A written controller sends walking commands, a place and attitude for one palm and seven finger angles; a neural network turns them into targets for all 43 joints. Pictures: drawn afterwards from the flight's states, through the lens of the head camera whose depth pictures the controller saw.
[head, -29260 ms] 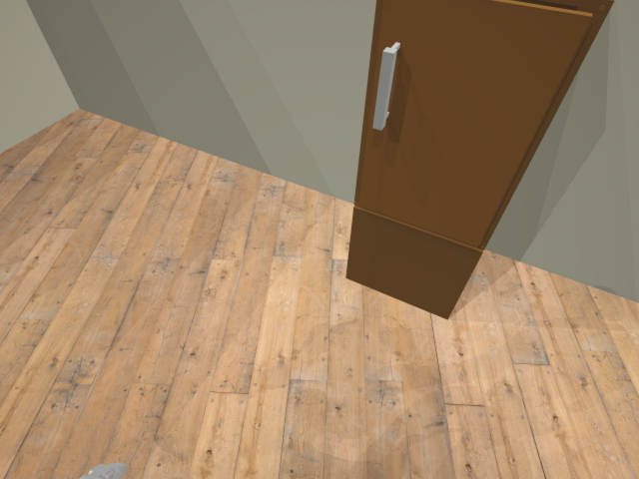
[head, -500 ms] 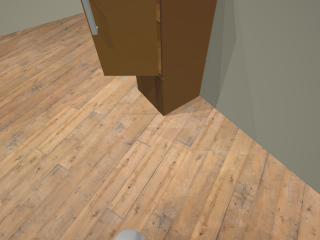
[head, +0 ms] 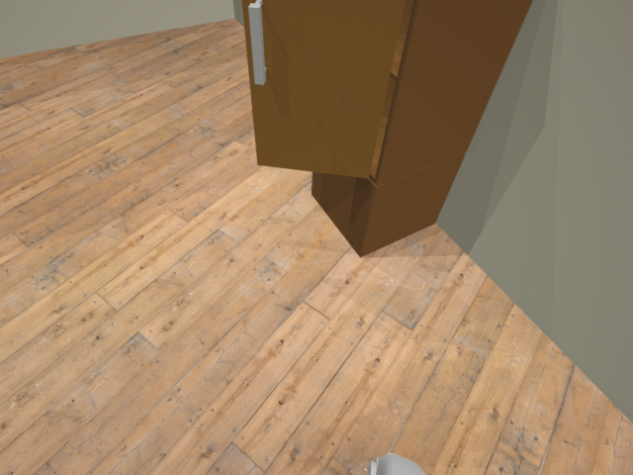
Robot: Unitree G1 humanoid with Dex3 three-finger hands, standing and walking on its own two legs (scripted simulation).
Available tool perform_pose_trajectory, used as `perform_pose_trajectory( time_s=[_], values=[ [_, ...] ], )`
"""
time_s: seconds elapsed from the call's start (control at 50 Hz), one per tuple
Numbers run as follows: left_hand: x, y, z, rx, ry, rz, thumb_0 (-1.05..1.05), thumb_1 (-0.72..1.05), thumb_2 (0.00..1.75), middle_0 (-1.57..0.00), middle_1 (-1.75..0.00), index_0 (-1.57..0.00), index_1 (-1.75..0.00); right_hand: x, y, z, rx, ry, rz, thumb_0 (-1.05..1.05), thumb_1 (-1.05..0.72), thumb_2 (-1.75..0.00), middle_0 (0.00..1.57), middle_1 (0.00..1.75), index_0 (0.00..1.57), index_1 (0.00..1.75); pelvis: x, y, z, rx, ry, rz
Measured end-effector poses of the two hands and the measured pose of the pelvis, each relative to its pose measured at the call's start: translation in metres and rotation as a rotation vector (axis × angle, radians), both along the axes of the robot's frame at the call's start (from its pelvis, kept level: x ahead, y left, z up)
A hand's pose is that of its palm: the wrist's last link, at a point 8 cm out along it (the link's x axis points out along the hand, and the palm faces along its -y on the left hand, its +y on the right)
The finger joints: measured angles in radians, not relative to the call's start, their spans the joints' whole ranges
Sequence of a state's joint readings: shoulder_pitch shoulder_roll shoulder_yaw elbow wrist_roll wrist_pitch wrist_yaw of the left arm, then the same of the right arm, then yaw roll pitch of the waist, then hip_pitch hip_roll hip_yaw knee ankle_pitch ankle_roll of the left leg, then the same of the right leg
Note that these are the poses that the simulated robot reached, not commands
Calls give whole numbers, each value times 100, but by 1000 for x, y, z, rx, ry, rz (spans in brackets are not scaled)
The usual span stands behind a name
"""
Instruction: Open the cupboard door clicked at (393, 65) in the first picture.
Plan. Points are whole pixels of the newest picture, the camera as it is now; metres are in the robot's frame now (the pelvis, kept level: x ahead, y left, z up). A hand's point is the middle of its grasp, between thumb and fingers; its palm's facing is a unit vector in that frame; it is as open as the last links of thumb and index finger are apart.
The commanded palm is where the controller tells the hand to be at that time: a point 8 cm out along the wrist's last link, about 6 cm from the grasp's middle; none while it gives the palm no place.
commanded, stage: take the last steps up to it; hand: left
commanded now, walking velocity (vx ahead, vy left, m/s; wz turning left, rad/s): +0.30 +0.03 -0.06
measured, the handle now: (259, 42) +0.99 +0.23 +0.05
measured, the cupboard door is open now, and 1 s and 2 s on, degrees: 53 53 53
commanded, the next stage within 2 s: come to a stop and stand still in 0.86 s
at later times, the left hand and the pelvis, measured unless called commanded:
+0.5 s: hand (232, 388) +0.26 +0.16 -0.16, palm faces +0.06 -0.97 -0.23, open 7.0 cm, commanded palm none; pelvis +0.19 -0.03 +0.00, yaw +0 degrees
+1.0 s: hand (217, 318) +0.38 +0.22 -0.18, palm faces +0.03 -0.98 -0.18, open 7.3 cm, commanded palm none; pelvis +0.37 +0.04 +0.00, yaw -3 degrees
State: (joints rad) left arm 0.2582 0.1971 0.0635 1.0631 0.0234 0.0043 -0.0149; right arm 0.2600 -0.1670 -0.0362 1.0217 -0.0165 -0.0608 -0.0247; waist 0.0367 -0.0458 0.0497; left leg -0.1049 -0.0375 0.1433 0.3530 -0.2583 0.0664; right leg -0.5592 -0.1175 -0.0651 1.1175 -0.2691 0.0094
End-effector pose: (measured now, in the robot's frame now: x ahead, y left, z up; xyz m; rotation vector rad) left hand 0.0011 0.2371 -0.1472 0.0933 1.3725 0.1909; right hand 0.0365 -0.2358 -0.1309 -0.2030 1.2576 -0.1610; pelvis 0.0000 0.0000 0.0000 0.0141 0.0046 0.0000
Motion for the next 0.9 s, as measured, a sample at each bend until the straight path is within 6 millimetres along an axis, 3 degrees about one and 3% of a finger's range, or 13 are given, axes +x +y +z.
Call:
perform_pose_trajectory(
  time_s=[0.1,0.2,0.28,0.32,0.36,0.42,0.52,0.6,0.66,0.74,0.78,0.82,0.9],
  values=[
    [98,-2,6,5,-141,-63,0,91,90,-19,-30,-19,-30,-38,6,-7,21,169,-66,0,-94,-90,20,29,20,30,34,2,-1,12,-2,-3],
    [190,-19,10,7,-227,-152,0,91,90,-19,-30,-19,-30,-62,18,-14,71,320,-140,0,-92,-90,20,29,20,30,74,-5,-9,21,-2,-15],
    [254,-40,7,15,-291,-201,0,91,90,-19,-30,-20,-30,-64,22,-23,120,429,-185,1,-92,-90,20,29,20,30,113,-19,-21,16,-3,-22],
    [269,-47,6,17,-319,-194,0,91,90,-19,-30,-20,-30,-50,19,-26,136,455,-197,1,-91,-90,20,29,20,30,127,-26,-23,7,-13,-16],
    [270,-52,8,16,-306,-169,0,91,89,-19,-30,-20,-30,-23,13,-26,138,435,-192,1,-91,-90,20,29,20,30,140,-30,-19,6,-20,-13],
    [257,-54,10,15,-229,-127,0,91,89,-20,-30,-20,-30,37,1,-24,125,339,-166,1,-91,-90,20,29,20,30,160,-32,-9,0,-15,-10],
    [243,-30,17,65,-145,-53,-3,96,89,-20,-30,-20,-30,149,-10,-18,107,145,-94,1,-91,-90,20,29,19,30,195,-32,1,-3,2,0],
    [226,-22,14,44,-40,-14,-2,95,89,-20,-30,-20,-30,225,-20,-11,58,47,-36,2,-95,-90,20,29,19,30,225,-21,3,-7,3,6],
    [215,-19,8,12,42,21,-1,93,89,-20,-30,-20,-30,283,-15,-5,36,-18,14,2,-94,-90,19,29,19,30,250,-9,1,-10,2,8],
    [210,-10,-6,-34,151,66,0,92,89,-20,-30,-20,-30,354,5,-2,7,-103,77,1,-93,-90,19,29,19,30,287,12,-8,-13,0,9],
    [216,-3,-16,-54,195,70,0,91,89,-20,-30,-20,-30,381,16,-5,-11,-152,92,1,-93,-90,19,29,19,30,303,24,-18,-19,-2,2],
    [232,4,-19,-56,208,55,0,91,89,-20,-30,-20,-30,394,27,-5,-12,-168,89,1,-92,-90,19,29,19,30,315,30,-19,-9,-7,-13],
    [291,18,-13,-43,135,13,1,91,89,-20,-30,-20,-30,393,47,-5,17,-127,53,1,-92,-90,19,29,20,30,337,38,-10,-1,-2,-32]
  ],
)
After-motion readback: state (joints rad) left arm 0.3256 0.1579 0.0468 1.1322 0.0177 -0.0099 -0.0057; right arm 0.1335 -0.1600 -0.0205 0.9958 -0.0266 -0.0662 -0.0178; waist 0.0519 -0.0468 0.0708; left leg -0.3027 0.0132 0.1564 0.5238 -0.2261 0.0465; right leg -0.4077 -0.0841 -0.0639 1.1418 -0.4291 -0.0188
